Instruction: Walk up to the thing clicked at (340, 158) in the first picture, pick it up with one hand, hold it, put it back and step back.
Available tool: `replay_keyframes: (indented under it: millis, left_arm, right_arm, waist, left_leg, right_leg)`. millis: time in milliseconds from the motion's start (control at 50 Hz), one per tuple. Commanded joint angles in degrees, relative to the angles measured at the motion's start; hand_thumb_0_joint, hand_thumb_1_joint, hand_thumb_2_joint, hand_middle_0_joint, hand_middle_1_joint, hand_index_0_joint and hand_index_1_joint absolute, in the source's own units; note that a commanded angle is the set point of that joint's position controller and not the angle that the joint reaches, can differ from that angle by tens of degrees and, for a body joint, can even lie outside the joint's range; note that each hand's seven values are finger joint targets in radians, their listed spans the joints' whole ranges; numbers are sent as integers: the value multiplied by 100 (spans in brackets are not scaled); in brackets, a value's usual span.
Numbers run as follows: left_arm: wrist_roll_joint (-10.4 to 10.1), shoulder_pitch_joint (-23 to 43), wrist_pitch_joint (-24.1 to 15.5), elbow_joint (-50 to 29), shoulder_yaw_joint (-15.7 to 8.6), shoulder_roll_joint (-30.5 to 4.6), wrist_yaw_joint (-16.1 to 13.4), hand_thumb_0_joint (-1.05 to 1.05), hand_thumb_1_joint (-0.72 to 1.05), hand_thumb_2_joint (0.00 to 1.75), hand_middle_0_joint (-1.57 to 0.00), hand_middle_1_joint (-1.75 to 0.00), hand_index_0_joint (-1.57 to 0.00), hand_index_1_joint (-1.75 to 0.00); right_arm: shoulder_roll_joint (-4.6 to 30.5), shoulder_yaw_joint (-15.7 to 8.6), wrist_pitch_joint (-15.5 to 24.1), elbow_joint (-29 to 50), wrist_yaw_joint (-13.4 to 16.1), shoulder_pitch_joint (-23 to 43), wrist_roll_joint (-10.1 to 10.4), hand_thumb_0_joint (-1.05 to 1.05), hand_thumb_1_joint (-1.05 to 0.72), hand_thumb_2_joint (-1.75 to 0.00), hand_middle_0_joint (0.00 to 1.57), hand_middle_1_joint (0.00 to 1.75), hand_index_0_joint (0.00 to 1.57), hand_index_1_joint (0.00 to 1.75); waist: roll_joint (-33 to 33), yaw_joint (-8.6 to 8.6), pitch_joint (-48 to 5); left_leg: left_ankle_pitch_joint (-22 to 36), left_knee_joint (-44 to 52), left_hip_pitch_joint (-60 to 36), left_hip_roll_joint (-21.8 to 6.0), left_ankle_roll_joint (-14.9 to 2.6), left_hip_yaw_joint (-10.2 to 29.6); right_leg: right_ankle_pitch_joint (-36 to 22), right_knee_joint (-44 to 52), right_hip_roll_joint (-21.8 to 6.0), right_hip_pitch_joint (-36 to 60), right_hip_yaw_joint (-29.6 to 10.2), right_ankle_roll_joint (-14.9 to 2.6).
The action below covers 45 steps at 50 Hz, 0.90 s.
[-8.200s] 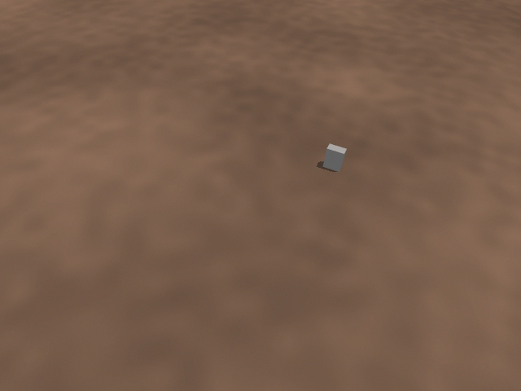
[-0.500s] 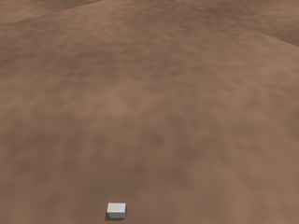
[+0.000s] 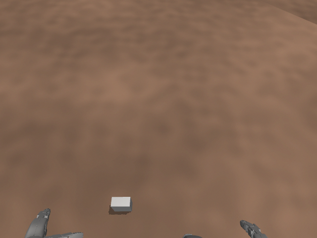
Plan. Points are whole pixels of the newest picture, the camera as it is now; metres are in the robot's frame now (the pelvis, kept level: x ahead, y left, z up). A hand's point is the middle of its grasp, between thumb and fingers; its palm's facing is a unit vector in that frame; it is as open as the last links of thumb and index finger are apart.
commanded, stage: go down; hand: left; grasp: from the side
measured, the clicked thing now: (122, 204) +0.35 +0.18 -0.69
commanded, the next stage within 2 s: none
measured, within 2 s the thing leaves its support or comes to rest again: neither
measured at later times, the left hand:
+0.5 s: hand out of the picture +0.14 +0.28 -0.18, palm faces +0.07 -0.94 -0.32, open 17.4 cm
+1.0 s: hand (59, 221) +0.21 +0.33 -0.27, palm faces +0.10 -0.97 -0.23, open 17.3 cm
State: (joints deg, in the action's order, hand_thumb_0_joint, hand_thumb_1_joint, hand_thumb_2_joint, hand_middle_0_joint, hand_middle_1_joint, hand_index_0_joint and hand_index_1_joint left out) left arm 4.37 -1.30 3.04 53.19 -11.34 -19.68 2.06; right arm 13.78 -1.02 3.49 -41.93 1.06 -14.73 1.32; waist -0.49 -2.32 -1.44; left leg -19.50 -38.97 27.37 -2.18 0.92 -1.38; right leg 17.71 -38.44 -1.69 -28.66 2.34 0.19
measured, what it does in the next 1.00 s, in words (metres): lowers itself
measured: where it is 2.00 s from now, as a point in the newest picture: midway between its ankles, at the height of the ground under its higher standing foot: outside the picture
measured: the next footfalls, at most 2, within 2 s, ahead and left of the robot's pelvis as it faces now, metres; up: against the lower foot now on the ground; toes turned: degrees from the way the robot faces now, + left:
none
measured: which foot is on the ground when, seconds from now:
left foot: down 0.00-1.00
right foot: down 0.00-1.00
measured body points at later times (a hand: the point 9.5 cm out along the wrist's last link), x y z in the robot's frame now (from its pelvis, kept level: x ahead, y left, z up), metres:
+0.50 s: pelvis +0.00 +0.01 -0.06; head +0.08 +0.04 +0.38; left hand +0.14 +0.33 -0.15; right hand +0.17 -0.23 -0.13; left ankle +0.00 +0.13 -0.72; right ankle +0.01 -0.12 -0.72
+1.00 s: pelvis -0.05 +0.01 -0.18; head +0.11 +0.05 +0.24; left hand +0.21 +0.38 -0.25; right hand +0.14 -0.25 -0.27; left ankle +0.00 +0.13 -0.72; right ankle +0.01 -0.12 -0.72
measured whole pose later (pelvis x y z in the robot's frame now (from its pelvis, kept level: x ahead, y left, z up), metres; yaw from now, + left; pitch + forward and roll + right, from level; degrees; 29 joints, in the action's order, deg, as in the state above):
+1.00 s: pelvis -0.05 +0.01 -0.18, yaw +0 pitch +28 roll -3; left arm -4.9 2.3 -12.7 38.8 -25.8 -28.2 19.5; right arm 17.0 0.0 12.1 -34.4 2.5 -8.7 -0.3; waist -1.4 -2.4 -10.3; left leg -38.2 -94.3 84.6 -1.8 0.2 2.1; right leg 35.4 -91.3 -3.3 -84.1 3.1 0.7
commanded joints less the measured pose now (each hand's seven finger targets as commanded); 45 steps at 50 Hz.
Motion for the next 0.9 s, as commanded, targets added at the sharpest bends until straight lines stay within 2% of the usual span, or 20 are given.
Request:
replay_keyframes:
  millis: [0,20,60,100,140,200,260,320,360,400,540,560,600,660,700,720,740,800,840,880]
  left_arm:
    - [-52,-125,39,-1102,-296,-1034,38,0,-34,10,-6,-10,-7,-9]
    - [-70,-131,42,-1325,-270,-991,61,0,-36,9,-6,-10,-7,-9]
    - [-98,-258,52,-1779,-445,-1130,51,0,-43,9,-7,-11,-7,-10]
    - [-100,-570,144,-1959,-321,-969,84,0,-51,7,-7,-11,-8,-11]
    - [-114,-581,196,-2458,-485,-1165,74,0,-54,6,-8,-10,-8,-10]
    - [-140,-960,387,-2833,-438,-1061,86,0,-60,3,-9,-8,-8,-8]
    - [-174,-1172,541,-3320,-567,-1168,87,0,-61,2,-9,-8,-9,-8]
    - [-213,-1429,686,-3491,-466,-976,97,0,-58,2,-9,-7,-9,-7]
    - [-262,-1517,747,-3820,-542,-1022,115,0,-59,1,-9,-6,-9,-6]
    - [-295,-1642,786,-3893,-543,-964,107,0,-58,2,-9,-6,-9,-6]
    - [-384,-1915,778,-4200,-712,-1056,175,0,-50,4,-8,-5,-8,-5]
    - [-393,-1683,724,-4367,-694,-1064,186,0,-48,5,-8,-6,-7,-6]
    - [-462,-1593,613,-4042,-810,-1080,226,0,-48,5,-8,-6,-7,-6]
    - [-548,-1089,203,-3590,-1116,-1331,386,0,-47,6,-8,-7,-7,-7]
    - [-666,-855,-181,-3221,-1269,-1428,617,0,-48,5,-8,-6,-8,-6]
    - [-707,-524,-434,-3121,-1370,-1566,751,0,-48,4,-8,-7,-8,-7]
    - [-780,-545,-653,-2709,-1495,-1628,915,0,-50,3,-8,-7,-9,-7]
    - [-890,-146,-1346,-2629,-1549,-1767,1372,0,-57,2,-8,-9,-9,-8]
    - [-966,176,-1662,-2781,-1783,-2128,1570,0,-56,4,-8,-11,-9,-10]
    - [-992,373,-1822,-2417,-1905,-2226,1677,0,-56,6,-8,-13,-9,-12]
  right_arm:
    - [990,-422,371,911,128,36,-20,0,-86,-89,20,30,20,30]
    - [997,-436,411,979,138,3,-18,0,-87,-89,20,30,20,30]
    - [973,-440,478,1121,155,36,-27,0,-84,-88,20,30,20,30]
    - [968,-430,546,1184,170,28,-19,0,-85,-88,20,30,20,30]
    - [980,-428,588,1300,195,104,-11,0,-84,-88,20,30,20,30]
    - [936,-393,652,1436,244,128,-18,0,-84,-88,20,30,20,30]
    - [932,-378,730,1515,297,148,-33,0,-85,-88,20,30,20,30]
    - [913,-354,810,1590,332,145,-57,0,-86,-89,20,30,20,30]
    - [890,-338,851,1677,367,182,-59,0,-87,-89,20,30,20,30]
    - [853,-317,899,1709,381,163,-75,0,-87,-89,20,30,20,30]
    - [847,-328,983,1757,417,98,-101,0,-89,-89,20,30,20,30]
    - [851,-324,1010,1875,426,171,-97,0,-89,-90,20,30,20,30]
    - [856,-306,1043,1804,409,173,-104,0,-91,-90,20,30,20,30]
    - [874,-303,1117,1727,390,216,-121,0,-92,-91,20,30,20,30]
    - [933,-316,1170,1639,346,161,-128,0,-94,-91,20,30,20,30]
    - [983,-329,1198,1662,314,216,-129,0,-94,-91,20,30,20,30]
    - [988,-304,1228,1610,301,235,-135,0,-95,-91,20,30,20,30]
    - [1078,-302,1277,1556,257,271,-147,0,-93,-90,20,30,20,30]
    - [1175,-320,1236,1507,256,236,-136,0,-92,-90,20,30,20,30]
    - [1266,-341,1178,1470,247,317,-139,0,-91,-90,20,30,20,30]
  waist:
    - [158,134,-1162]
    - [215,59,-1274]
    - [197,137,-1323]
    - [282,61,-1335]
    - [463,129,-1361]
    - [414,72,-1411]
    - [608,106,-1560]
    - [538,6,-1527]
    - [650,9,-1640]
    - [558,25,-1587]
    - [676,13,-1840]
    - [633,-34,-1861]
    - [495,-56,-1735]
    - [420,-42,-1799]
    - [364,-26,-2015]
    - [356,-6,-2059]
    - [354,24,-2086]
    - [721,135,-2631]
    - [1015,225,-3163]
    - [881,211,-3094]
  left_leg:
    - [1083,-132,102,220,-117,12]
    - [1109,-247,106,199,-110,25]
    - [942,-434,344,194,-110,67]
    - [972,-573,484,138,-86,141]
    - [741,-611,602,97,-65,230]
    - [544,-811,804,97,-85,235]
    - [616,-1008,891,80,-69,266]
    - [723,-1202,1046,54,-63,316]
    - [736,-1307,1090,34,-52,376]
    - [539,-1435,1314,68,-76,337]
    - [769,-1777,1558,51,-53,408]
    - [777,-1862,1612,56,-68,411]
    - [613,-2064,1920,73,-95,390]
    - [455,-2496,2412,105,-133,359]
    - [472,-2879,2801,144,-158,299]
    - [221,-3051,3062,166,-169,289]
    - [85,-3263,3316,188,-187,251]
    - [-20,-3516,3471,173,-130,378]
    - [42,-3677,3338,144,-83,448]
    - [-281,-3807,3621,118,-75,535]
  right_leg:
    - [-834,-88,158,227,7,-106]
    - [-857,-231,163,85,9,-115]
    - [-680,-389,148,-65,16,-107]
    - [-653,-624,172,-311,54,-129]
    - [-394,-754,164,-504,51,-146]
    - [-263,-894,163,-674,48,-118]
    - [-277,-1097,147,-841,46,-124]
    - [-329,-1295,153,-1050,74,-116]
    - [-295,-1433,155,-1212,84,-123]
    - [-197,-1465,150,-1250,83,-101]
    - [-290,-1903,158,-1591,106,-120]
    - [-301,-1946,154,-1646,98,-121]
    - [-213,-2080,151,-1842,93,-109]
    - [-116,-2442,113,-2227,45,-113]
    - [-199,-2786,87,-2475,-5,-118]
    - [7,-2977,77,-2730,-35,-127]
    - [101,-3139,70,-2947,-69,-120]
    - [285,-3714,34,-3532,-90,-173]
    - [292,-3998,25,-3774,-89,-195]
    - [542,-4219,35,-4145,-39,-187]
